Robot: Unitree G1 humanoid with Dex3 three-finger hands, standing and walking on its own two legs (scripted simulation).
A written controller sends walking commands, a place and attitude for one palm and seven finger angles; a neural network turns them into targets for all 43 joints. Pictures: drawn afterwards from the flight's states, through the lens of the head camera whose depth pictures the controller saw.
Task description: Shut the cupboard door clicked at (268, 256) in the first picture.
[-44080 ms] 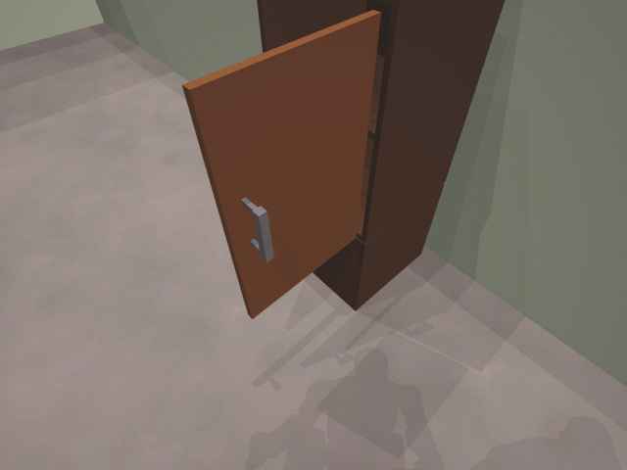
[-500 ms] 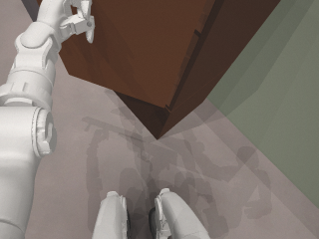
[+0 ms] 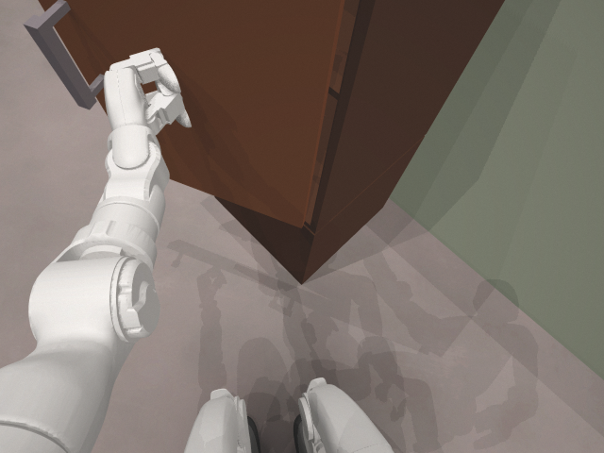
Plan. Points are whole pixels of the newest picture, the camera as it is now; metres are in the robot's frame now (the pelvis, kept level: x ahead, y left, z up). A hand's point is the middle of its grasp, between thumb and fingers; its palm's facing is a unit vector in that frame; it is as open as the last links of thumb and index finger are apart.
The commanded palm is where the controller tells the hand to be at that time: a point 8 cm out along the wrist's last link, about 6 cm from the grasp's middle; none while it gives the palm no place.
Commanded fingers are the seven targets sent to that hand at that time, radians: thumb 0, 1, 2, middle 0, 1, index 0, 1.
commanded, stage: pull the fist back off the door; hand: left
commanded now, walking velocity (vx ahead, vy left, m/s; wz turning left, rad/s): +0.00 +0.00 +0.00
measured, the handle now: (73, 58) +0.64 +0.20 +0.07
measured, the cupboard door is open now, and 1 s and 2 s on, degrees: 25 25 25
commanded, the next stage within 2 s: draw the hand back to the body in 0.44 s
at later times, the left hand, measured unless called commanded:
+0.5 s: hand (181, 145) +0.48 +0.07 +0.08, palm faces +0.06 -1.00 -0.07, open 3.1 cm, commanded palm +0.46 +0.13 +0.08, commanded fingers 0.00 0.90 0.90 -1.30 -1.50 -1.30 -1.50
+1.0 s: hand (61, 209) +0.38 +0.16 +0.15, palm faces +0.07 -1.00 +0.00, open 3.1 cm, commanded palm +0.33 +0.21 +0.16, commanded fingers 0.00 0.90 0.90 -1.22 -1.41 -1.22 -1.41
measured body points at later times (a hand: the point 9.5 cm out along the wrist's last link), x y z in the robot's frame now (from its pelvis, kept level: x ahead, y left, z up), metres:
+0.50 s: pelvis +0.01 -0.02 +0.01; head +0.12 -0.02 +0.45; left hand +0.47 +0.13 +0.08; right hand +0.08 -0.28 -0.11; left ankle +0.02 +0.09 -0.63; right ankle +0.00 -0.07 -0.63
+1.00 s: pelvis +0.01 +0.01 +0.06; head +0.04 +0.01 +0.51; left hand +0.37 +0.21 +0.15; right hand +0.11 -0.25 -0.04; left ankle +0.02 +0.09 -0.63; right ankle +0.00 -0.07 -0.63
